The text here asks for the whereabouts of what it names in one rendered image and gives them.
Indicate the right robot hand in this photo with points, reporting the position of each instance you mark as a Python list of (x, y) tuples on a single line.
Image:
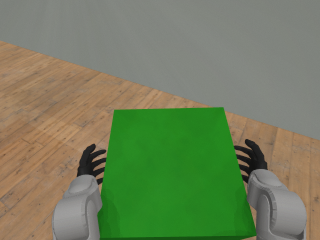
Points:
[(256, 160)]

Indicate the left robot hand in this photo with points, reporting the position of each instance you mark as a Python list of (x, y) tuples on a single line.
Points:
[(86, 166)]

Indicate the left robot forearm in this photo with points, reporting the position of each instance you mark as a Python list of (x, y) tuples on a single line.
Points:
[(75, 215)]

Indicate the right robot forearm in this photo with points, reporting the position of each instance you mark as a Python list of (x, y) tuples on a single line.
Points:
[(280, 213)]

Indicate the carton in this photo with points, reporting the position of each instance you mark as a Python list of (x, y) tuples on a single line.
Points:
[(173, 174)]

